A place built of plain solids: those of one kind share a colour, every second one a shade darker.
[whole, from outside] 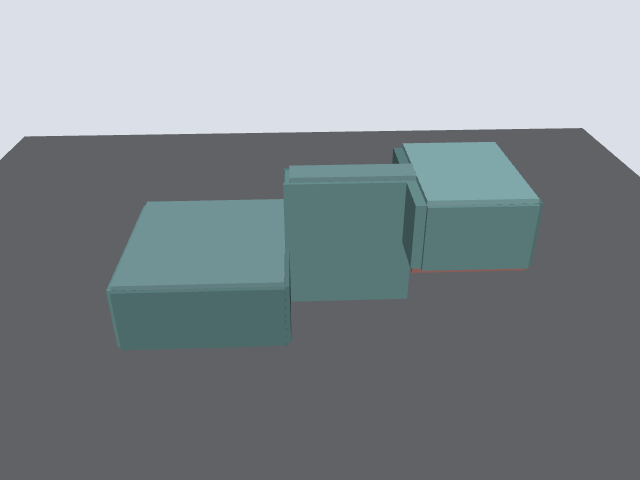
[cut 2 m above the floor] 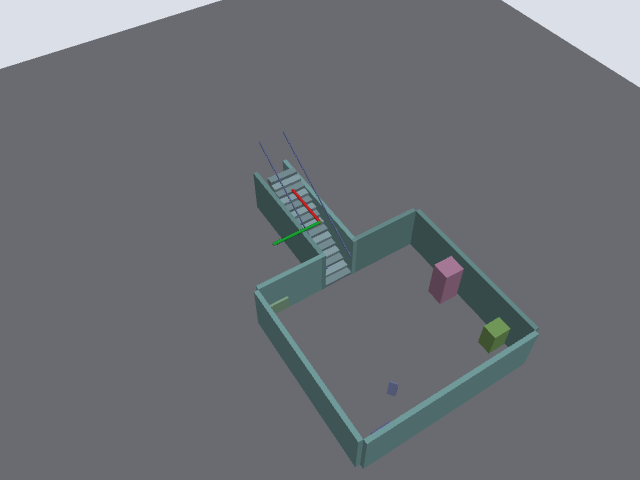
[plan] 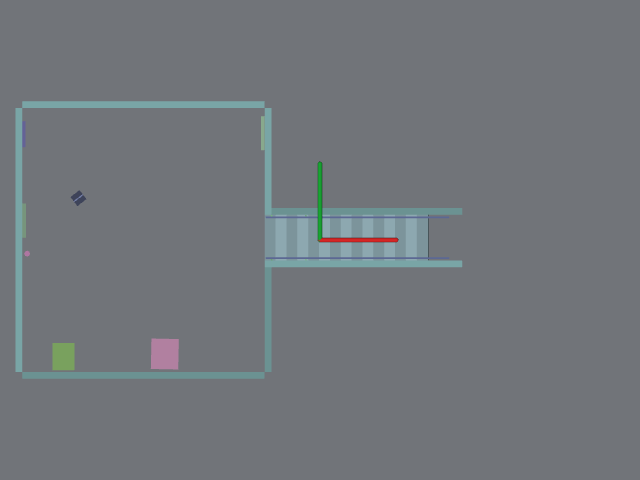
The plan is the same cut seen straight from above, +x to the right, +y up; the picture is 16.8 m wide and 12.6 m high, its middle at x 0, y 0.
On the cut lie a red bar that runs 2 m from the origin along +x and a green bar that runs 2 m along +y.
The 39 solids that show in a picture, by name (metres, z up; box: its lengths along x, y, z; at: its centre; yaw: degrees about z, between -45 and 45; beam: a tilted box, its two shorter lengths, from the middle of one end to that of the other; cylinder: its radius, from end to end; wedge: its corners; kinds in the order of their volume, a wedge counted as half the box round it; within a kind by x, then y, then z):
{
 "wall_1": {"box": [0.18, 6.93, 2.7], "at": [-7.91, 0.0, 1.3]},
 "wall_2": {"box": [6.36, 0.18, 2.7], "at": [-4.64, -3.56, 1.3]},
 "wall_3": {"box": [6.36, 0.18, 2.7], "at": [-4.64, 3.56, 1.3]},
 "wall_4": {"box": [0.18, 2.93, 2.7], "at": [-1.36, -2.0, 1.3]},
 "wall_5": {"box": [0.18, 2.81, 2.7], "at": [-1.36, 2.06, 1.3]},
 "wall_6": {"box": [0.18, 1.2, 2.87], "at": [-1.3, 0.06, 4.09]},
 "wall_7": {"box": [5.19, 0.18, 5.57], "at": [1.14, -0.63, 2.74]},
 "wall_8": {"box": [5.19, 0.18, 5.57], "at": [1.14, 0.75, 2.74]},
 "wall_9": {"box": [0.4, 2.2, 2.67], "at": [3.54, -1.64, 4.19]},
 "wall_10": {"box": [0.4, 2.25, 2.67], "at": [3.54, 1.78, 4.19]},
 "wall_11": {"box": [4.08, 0.18, 2.67], "at": [5.78, -2.83, 4.19]},
 "wall_12": {"box": [0.18, 5.65, 2.67], "at": [7.91, 0.08, 4.19]},
 "roof_1": {"box": [6.36, 6.93, 0.2], "at": [-4.64, 0.0, 2.75]},
 "roof_2": {"box": [4.95, 1.2, 0.2], "at": [1.26, 0.06, 5.62]},
 "roof_3": {"box": [4.08, 5.65, 0.2], "at": [5.78, 0.08, 5.62]},
 "floor_1": {"wedge": [[3.39, -2.74, 2.85], [3.39, 2.91, 2.85], [3.41, -2.74, 2.65], [3.41, 2.91, 2.65], [7.82, -2.74, 2.65], [7.82, -2.74, 2.85], [7.82, 2.91, 2.65], [7.82, 2.91, 2.85]]},
 "tread_1": {"wedge": [[-1.45, -0.54, 0.15], [-1.45, 0.66, 0.15], [-1.43, -0.54, -0.05], [-1.43, 0.66, -0.05], [-1.15, -0.54, 0.15], [-1.15, 0.66, 0.15], [-1.13, -0.54, -0.05], [-1.13, 0.66, -0.05]]},
 "tread_2": {"wedge": [[-1.17, -0.54, 0.31], [-1.17, 0.66, 0.31], [-1.13, -0.54, -0.04], [-1.13, 0.66, -0.04], [-0.86, -0.54, 0.31], [-0.86, 0.66, 0.31], [-0.84, -0.54, 0.09], [-0.84, 0.66, 0.09]]},
 "tread_3": {"wedge": [[-0.88, -0.54, 0.47], [-0.88, 0.66, 0.47], [-0.84, -0.54, 0.09], [-0.84, 0.66, 0.09], [-0.58, -0.54, 0.47], [-0.58, 0.66, 0.47], [-0.56, -0.54, 0.25], [-0.56, 0.66, 0.25]]},
 "tread_4": {"wedge": [[-0.6, -0.54, 0.63], [-0.59, 0.66, 0.63], [-0.56, -0.54, 0.25], [-0.56, 0.66, 0.25], [-0.29, -0.54, 0.63], [-0.29, 0.66, 0.63], [-0.27, -0.54, 0.41], [-0.27, 0.66, 0.41]]},
 "tread_5": {"wedge": [[-0.31, -0.54, 0.79], [-0.31, 0.66, 0.79], [-0.28, -0.54, 0.41], [-0.27, 0.66, 0.41], [-0.01, -0.54, 0.79], [-0.01, 0.66, 0.79], [0.01, -0.54, 0.57], [0.01, 0.66, 0.57]]},
 "tread_6": {"wedge": [[-0.03, -0.54, 0.95], [-0.03, 0.66, 0.95], [0.01, -0.54, 0.57], [0.01, 0.66, 0.57], [0.28, -0.54, 0.95], [0.28, 0.66, 0.95], [0.3, -0.54, 0.73], [0.3, 0.66, 0.73]]},
 "tread_7": {"wedge": [[0.26, -0.54, 1.1], [0.26, 0.66, 1.1], [0.29, -0.54, 0.73], [0.3, 0.66, 0.73], [0.56, -0.54, 1.1], [0.56, 0.66, 1.1], [0.58, -0.54, 0.89], [0.58, 0.66, 0.89]]},
 "tread_8": {"wedge": [[0.54, -0.54, 1.26], [0.54, 0.66, 1.26], [0.58, -0.54, 0.89], [0.58, 0.66, 0.89], [0.85, -0.54, 1.26], [0.85, 0.66, 1.26], [0.87, -0.54, 1.05], [0.87, 0.66, 1.05]]},
 "tread_9": {"wedge": [[0.83, -0.54, 1.42], [0.83, 0.66, 1.42], [0.86, -0.54, 1.04], [0.86, 0.66, 1.04], [1.13, -0.54, 1.42], [1.13, 0.66, 1.42], [1.15, -0.54, 1.21], [1.15, 0.66, 1.21]]},
 "tread_10": {"wedge": [[1.11, -0.54, 1.58], [1.11, 0.66, 1.58], [1.15, -0.54, 1.2], [1.15, 0.66, 1.2], [1.42, -0.54, 1.58], [1.42, 0.66, 1.58], [1.44, -0.54, 1.36], [1.44, 0.66, 1.36]]},
 "tread_11": {"wedge": [[1.4, -0.54, 1.74], [1.4, 0.66, 1.74], [1.43, -0.54, 1.36], [1.43, 0.66, 1.36], [1.7, -0.54, 1.74], [1.7, 0.66, 1.74], [1.72, -0.54, 1.52], [1.72, 0.66, 1.52]]},
 "tread_12": {"wedge": [[1.68, -0.54, 1.9], [1.68, 0.66, 1.9], [1.72, -0.54, 1.52], [1.72, 0.66, 1.52], [1.99, -0.54, 1.9], [1.99, 0.66, 1.9], [2.01, -0.54, 1.68], [2.01, 0.66, 1.68]]},
 "tread_13": {"wedge": [[1.97, -0.54, 2.06], [1.97, 0.66, 2.06], [2.0, 0.66, 1.68], [2.01, -0.54, 1.68], [2.27, -0.54, 2.06], [2.27, 0.66, 2.06], [2.29, -0.54, 1.84], [2.29, 0.66, 1.84]]},
 "tread_14": {"wedge": [[2.25, -0.54, 2.21], [2.25, 0.66, 2.21], [2.29, -0.54, 1.84], [2.29, 0.66, 1.84], [2.56, -0.54, 2.21], [2.56, 0.66, 2.21], [2.58, -0.54, 2.0], [2.58, 0.66, 2.0]]},
 "tread_15": {"wedge": [[2.54, -0.54, 2.37], [2.54, 0.66, 2.37], [2.58, -0.54, 2.0], [2.58, 0.66, 2.0], [2.84, -0.54, 2.37], [2.84, 0.66, 2.37], [2.86, -0.54, 2.16], [2.86, 0.66, 2.16]]},
 "cage_trolley_1": {"box": [0.72, 0.8, 1.71], "at": [-4.07, -2.99, 0.81], "yaw": -1.1},
 "guard_rail_1": {"wedge": [[-1.42, -0.5, 1.11], [-1.42, -0.5, 1.16], [-1.42, -0.45, 1.11], [-1.42, -0.45, 1.16], [3.39, -0.5, 3.79], [3.39, -0.5, 3.84], [3.39, -0.45, 3.79], [3.39, -0.45, 3.84]]},
 "guard_rail_2": {"wedge": [[-1.42, 0.57, 1.11], [-1.42, 0.57, 1.16], [-1.42, 0.62, 1.11], [-1.42, 0.62, 1.16], [3.39, 0.57, 3.79], [3.39, 0.57, 3.84], [3.39, 0.62, 3.79], [3.39, 0.62, 3.84]]},
 "bin_1": {"box": [0.58, 0.72, 1.11], "at": [-6.73, -3.06, 0.51]},
 "radiator_1": {"box": [0.1, 0.9, 0.7], "at": [-7.77, 0.51, 0.5]},
 "radiator_2": {"box": [0.1, 0.9, 0.6], "at": [-1.5, 2.8, 0.45]},
 "sign_1": {"wedge": [[-6.55, 1.13, 0.0], [-6.47, 1.02, 0.62], [-6.45, 1.0, 0.62], [-6.37, 0.89, 0.0], [-6.31, 1.31, 0.0], [-6.23, 1.2, 0.62], [-6.21, 1.18, 0.62], [-6.13, 1.07, 0.0]]},
 "cabinet_1": {"box": [0.09, 0.69, 0.7], "at": [-7.77, 2.78, 1.5]}
}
